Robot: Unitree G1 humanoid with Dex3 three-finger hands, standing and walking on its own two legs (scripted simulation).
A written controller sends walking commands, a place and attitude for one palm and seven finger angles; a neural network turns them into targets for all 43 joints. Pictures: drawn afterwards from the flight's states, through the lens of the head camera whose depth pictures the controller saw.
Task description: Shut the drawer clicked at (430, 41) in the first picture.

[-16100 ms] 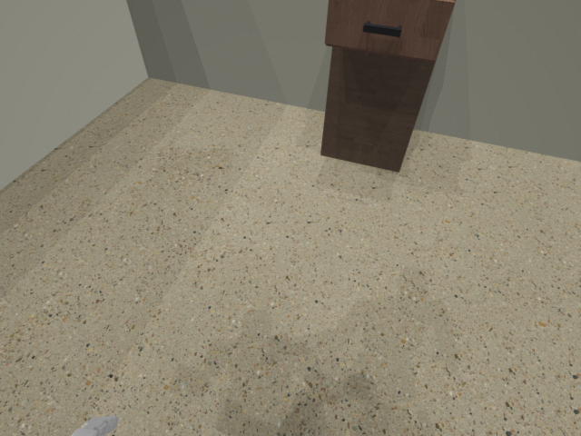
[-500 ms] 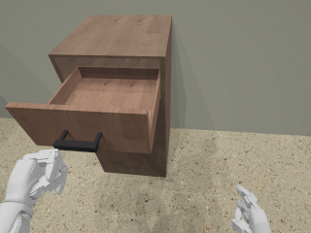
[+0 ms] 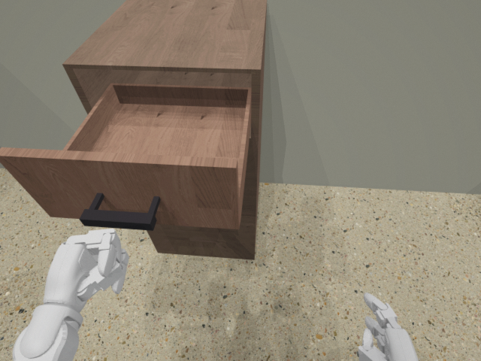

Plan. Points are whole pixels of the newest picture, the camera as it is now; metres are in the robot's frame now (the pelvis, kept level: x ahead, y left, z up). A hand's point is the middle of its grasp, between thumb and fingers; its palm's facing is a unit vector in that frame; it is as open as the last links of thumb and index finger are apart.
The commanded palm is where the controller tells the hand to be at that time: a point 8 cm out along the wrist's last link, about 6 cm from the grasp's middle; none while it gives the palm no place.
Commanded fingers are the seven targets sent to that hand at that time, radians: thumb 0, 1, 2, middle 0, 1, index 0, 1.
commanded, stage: bring the fist close to the handle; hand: left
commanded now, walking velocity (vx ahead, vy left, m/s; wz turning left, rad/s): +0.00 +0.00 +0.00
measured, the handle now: (123, 209) +0.34 +0.24 +0.06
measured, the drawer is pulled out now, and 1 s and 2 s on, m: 0.28 0.28 0.16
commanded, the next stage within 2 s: push the drawer shut in 0.64 s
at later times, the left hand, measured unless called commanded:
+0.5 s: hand (132, 256) +0.25 +0.19 +0.07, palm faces +0.01 -1.00 -0.05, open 3.3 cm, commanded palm +0.22 +0.24 +0.06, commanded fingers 0.00 0.90 0.90 -1.40 -1.60 -1.40 -1.60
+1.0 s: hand (145, 251) +0.27 +0.18 +0.06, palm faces +0.00 -1.00 -0.07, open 3.2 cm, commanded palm +0.25 +0.24 +0.06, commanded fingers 0.00 0.90 0.90 -1.40 -1.60 -1.40 -1.60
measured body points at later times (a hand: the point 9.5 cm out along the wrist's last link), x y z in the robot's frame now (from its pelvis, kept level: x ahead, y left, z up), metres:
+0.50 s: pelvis +0.00 +0.01 -0.01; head +0.03 +0.00 +0.44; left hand +0.25 +0.24 +0.07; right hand +0.15 -0.22 -0.10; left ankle -0.03 +0.09 -0.72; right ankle +0.03 -0.09 -0.72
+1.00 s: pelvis -0.01 -0.01 -0.01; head +0.03 -0.03 +0.44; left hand +0.26 +0.23 +0.06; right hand +0.16 -0.25 -0.10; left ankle -0.03 +0.09 -0.72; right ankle +0.03 -0.09 -0.72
